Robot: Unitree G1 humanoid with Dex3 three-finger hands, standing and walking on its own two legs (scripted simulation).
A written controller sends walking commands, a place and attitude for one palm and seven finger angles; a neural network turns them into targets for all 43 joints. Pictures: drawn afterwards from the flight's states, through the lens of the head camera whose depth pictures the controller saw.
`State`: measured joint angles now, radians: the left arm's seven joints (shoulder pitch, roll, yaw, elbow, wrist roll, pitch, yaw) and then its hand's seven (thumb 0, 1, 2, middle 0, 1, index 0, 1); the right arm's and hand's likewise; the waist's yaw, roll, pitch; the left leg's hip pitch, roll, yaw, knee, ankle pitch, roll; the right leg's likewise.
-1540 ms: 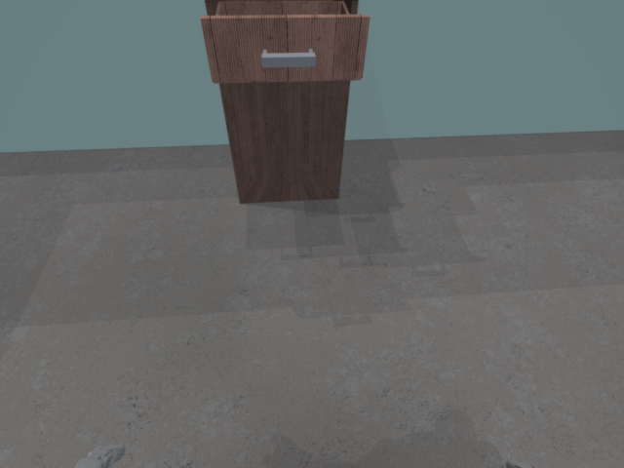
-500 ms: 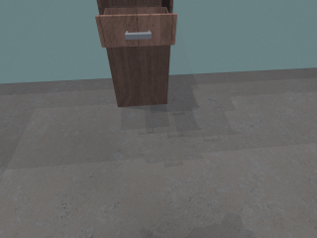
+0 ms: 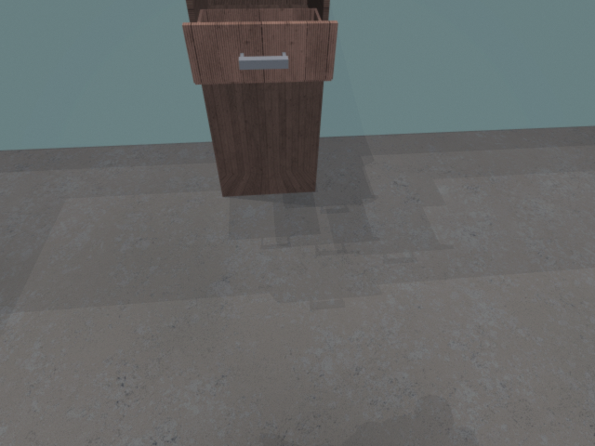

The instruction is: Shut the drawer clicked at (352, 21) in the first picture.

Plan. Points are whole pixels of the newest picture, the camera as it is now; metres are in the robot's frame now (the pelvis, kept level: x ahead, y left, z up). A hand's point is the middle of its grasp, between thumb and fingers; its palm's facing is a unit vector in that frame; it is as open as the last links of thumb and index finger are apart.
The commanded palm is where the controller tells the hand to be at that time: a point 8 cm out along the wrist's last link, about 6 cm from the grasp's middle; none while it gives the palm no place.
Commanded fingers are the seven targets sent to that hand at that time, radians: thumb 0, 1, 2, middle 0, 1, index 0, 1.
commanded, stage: walk to a spot facing it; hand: left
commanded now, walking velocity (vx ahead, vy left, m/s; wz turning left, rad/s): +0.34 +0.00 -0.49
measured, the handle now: (263, 59) +1.06 +0.16 +0.04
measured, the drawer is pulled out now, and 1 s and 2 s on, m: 0.28 0.28 0.28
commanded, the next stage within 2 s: turn to face it in 1.32 s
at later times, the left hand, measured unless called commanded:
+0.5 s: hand out of the picture +0.10 +0.15 -0.18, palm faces -0.06 -0.98 -0.20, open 7.4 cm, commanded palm none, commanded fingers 0.00 0.90 0.90 -0.20 -0.30 -0.20 -0.30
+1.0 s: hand (223, 321) +0.38 +0.17 -0.19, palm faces -0.24 -0.96 -0.16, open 7.4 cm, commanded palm none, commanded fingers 0.00 0.90 0.90 -0.20 -0.30 -0.20 -0.30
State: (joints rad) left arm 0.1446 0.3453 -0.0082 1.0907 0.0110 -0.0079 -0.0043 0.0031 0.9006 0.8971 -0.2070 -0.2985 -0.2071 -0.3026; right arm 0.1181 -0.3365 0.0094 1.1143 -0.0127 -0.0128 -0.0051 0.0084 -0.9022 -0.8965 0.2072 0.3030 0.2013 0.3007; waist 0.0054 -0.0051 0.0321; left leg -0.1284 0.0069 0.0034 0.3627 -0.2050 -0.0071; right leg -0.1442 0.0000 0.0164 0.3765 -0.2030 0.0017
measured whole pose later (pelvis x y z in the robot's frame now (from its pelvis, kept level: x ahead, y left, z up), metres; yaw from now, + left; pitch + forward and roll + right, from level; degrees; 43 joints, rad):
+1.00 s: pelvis +0.33 +0.00 -0.01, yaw -20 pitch -2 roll -1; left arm 0.34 0.19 0.07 1.06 0.03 -0.02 0.00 0.00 0.91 0.90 -0.20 -0.30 -0.20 -0.30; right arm 0.20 -0.14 -0.06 1.00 -0.02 -0.09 -0.03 -0.02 -0.94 -0.90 0.21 0.30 0.20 0.30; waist 0.04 -0.04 0.05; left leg -0.26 0.06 0.22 0.54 -0.24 0.07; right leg -0.46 -0.04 -0.02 1.29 -0.32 -0.03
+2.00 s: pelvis +0.52 -0.07 -0.01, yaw -20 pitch +0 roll -2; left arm 0.20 0.23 0.09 0.97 0.02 0.06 0.01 0.00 0.91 0.90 -0.20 -0.30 -0.20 -0.30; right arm 0.24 -0.16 -0.04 0.95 -0.03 0.01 -0.01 0.01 -0.91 -0.90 0.20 0.30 0.20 0.30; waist -0.01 -0.03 0.06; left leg -0.31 0.03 0.08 0.57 -0.26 0.05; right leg -0.49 -0.07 -0.08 1.10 -0.42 0.06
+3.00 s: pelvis +0.47 -0.07 +0.00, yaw +7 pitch -1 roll -2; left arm 0.29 0.26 0.05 1.04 0.03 0.04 0.00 0.01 0.91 0.90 -0.20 -0.30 -0.20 -0.30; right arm 0.19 -0.15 -0.02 0.96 -0.02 -0.01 -0.02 0.00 -0.92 -0.90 0.21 0.30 0.20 0.30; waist 0.04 -0.04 0.04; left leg -0.13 -0.01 0.04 0.42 -0.27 0.06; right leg -0.43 -0.08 -0.04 1.07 -0.38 0.05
